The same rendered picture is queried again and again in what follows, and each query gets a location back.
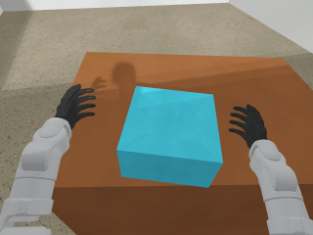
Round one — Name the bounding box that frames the robot right forearm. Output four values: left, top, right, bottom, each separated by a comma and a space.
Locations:
248, 139, 313, 235

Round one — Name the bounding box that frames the pedestal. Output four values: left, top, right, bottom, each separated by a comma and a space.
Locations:
51, 52, 313, 235

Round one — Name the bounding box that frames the robot left forearm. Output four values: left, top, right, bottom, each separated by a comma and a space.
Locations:
0, 117, 72, 233

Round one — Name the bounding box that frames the right robot hand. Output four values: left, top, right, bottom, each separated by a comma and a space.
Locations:
228, 104, 268, 148

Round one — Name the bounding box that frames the carton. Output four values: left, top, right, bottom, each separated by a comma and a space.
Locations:
116, 86, 223, 188

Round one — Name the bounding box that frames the left robot hand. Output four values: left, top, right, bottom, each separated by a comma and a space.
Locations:
55, 84, 96, 130

